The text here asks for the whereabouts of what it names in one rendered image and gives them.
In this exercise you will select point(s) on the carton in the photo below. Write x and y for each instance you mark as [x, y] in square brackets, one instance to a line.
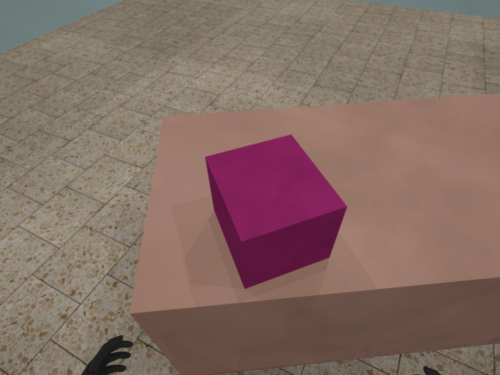
[277, 211]

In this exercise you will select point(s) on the pedestal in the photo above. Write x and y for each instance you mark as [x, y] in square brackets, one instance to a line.
[415, 266]

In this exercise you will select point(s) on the robot left hand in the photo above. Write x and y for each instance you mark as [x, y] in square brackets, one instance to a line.
[98, 365]

